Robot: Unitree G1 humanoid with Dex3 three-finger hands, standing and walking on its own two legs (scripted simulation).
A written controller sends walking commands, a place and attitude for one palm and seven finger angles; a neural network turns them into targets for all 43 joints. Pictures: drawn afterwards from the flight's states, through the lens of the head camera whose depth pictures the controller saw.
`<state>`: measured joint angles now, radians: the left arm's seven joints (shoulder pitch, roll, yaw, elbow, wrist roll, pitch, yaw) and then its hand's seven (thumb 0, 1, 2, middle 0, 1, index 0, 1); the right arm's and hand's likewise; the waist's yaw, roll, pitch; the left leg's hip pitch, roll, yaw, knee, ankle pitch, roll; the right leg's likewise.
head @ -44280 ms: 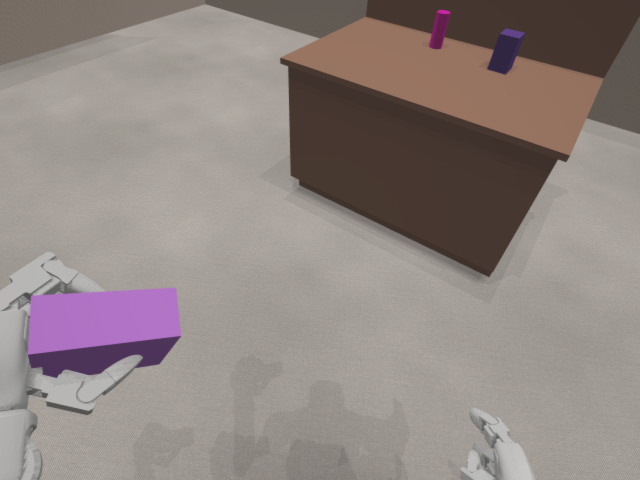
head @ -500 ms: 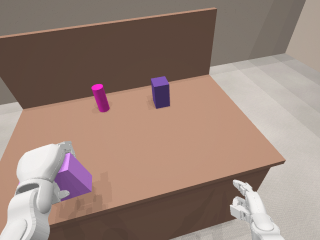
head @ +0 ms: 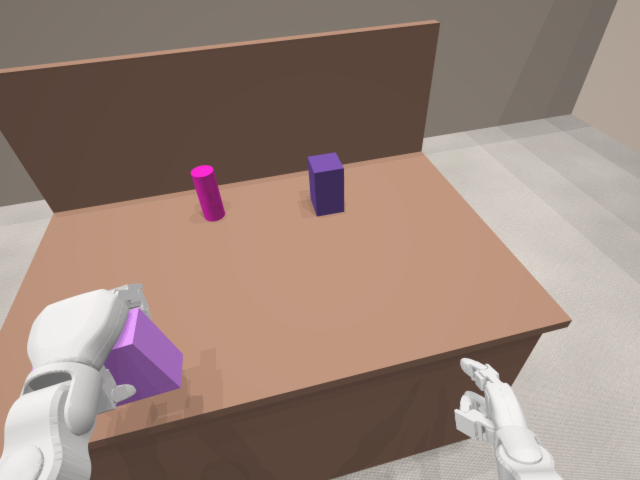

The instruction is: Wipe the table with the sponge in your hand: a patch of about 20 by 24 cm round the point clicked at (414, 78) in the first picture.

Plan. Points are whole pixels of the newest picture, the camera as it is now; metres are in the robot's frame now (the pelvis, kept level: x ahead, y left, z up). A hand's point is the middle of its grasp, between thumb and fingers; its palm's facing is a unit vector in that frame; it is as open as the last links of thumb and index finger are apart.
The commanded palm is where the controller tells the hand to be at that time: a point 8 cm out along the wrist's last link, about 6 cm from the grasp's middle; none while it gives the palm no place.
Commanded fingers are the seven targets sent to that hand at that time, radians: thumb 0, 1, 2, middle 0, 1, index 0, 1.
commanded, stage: step back with the hand held close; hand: left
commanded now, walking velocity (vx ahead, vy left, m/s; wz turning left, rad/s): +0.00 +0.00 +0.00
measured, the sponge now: (124, 369) +0.19 +0.29 +0.06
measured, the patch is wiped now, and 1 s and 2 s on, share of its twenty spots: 1.00 1.00 1.00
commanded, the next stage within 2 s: stop stepping back and stand still in 1.84 s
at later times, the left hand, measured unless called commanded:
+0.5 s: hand (116, 325) +0.20 +0.27 +0.15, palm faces +0.35 -0.83 -0.44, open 9.3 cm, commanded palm +0.15 +0.30 +0.17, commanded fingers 0.00 0.10 1.30 -1.20 -1.60 -1.20 -1.60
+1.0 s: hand (90, 346) +0.17 +0.28 +0.14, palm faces +0.41 -0.81 -0.41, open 9.3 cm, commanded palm +0.11 +0.31 +0.17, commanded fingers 0.00 0.10 1.30 -1.20 -1.60 -1.20 -1.60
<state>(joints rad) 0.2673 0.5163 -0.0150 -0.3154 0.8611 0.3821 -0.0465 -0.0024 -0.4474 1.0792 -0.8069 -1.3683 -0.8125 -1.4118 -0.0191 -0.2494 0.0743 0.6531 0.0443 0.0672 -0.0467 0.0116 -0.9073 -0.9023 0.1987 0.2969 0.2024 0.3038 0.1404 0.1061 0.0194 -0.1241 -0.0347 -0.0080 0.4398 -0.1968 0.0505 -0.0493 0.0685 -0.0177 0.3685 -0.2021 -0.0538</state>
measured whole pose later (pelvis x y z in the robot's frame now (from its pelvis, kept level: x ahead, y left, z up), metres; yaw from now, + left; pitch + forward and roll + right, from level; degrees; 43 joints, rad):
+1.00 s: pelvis -0.03 +0.02 -0.02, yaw +3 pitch +2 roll -2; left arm 0.46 0.42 0.36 -0.56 -0.02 -0.09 0.12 -0.01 -0.45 1.08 -0.81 -1.37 -0.81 -1.41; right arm 0.18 -0.21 0.03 0.56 -0.01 -0.04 -0.07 0.01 -0.91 -0.90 0.20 0.30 0.20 0.30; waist 0.01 -0.02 -0.02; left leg -0.45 -0.07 -0.04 0.63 -0.21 0.08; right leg -0.34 0.08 0.04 0.61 -0.30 -0.01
